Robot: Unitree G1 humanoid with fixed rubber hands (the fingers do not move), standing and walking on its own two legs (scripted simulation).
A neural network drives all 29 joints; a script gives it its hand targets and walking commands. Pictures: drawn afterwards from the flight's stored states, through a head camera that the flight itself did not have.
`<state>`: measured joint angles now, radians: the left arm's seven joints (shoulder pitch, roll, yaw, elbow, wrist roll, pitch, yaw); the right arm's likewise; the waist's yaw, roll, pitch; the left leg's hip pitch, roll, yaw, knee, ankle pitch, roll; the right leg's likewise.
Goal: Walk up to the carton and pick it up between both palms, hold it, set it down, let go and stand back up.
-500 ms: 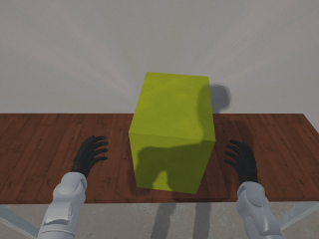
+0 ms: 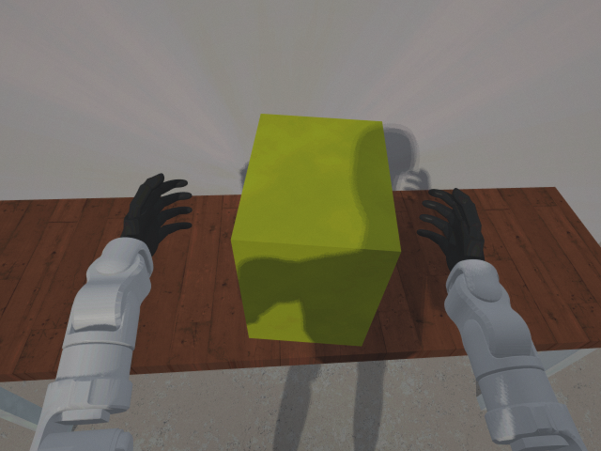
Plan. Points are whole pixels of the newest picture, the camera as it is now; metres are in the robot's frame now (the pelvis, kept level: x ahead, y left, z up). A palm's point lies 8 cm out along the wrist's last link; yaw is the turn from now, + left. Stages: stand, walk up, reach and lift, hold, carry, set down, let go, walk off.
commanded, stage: reach and lift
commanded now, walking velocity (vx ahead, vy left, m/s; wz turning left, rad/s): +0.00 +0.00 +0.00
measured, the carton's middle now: (312, 233) +0.45 -0.02 +0.00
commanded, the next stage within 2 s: none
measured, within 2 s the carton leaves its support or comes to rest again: neither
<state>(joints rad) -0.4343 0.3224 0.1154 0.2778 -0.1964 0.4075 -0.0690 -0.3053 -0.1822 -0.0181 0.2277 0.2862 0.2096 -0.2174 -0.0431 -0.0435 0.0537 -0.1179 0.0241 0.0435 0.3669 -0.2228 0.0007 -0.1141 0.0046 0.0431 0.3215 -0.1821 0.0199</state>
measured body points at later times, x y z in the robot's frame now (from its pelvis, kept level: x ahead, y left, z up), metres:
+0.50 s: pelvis +0.00 +0.00 +0.00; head +0.01 +0.02 +0.45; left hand +0.45 +0.19 +0.17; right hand +0.40 -0.21 +0.16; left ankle -0.02 +0.11 -0.75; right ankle +0.00 -0.13 -0.75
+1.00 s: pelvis -0.01 -0.01 +0.00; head +0.01 +0.02 +0.45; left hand +0.47 +0.18 +0.17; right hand +0.43 -0.20 +0.16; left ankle -0.02 +0.11 -0.75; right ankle +0.00 -0.13 -0.75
